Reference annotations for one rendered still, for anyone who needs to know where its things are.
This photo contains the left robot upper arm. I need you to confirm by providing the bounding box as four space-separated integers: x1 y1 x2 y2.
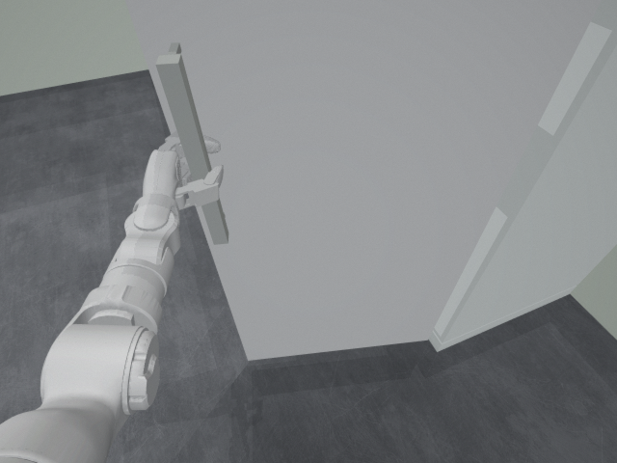
0 324 160 463

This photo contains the fridge door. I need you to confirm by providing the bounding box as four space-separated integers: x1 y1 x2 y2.
125 0 602 361

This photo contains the robot left hand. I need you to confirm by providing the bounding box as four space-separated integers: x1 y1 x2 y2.
143 131 224 210

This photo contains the handle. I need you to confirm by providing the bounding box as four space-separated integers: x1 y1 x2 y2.
156 42 228 245

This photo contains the left robot forearm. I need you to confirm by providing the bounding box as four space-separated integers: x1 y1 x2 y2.
40 194 181 402

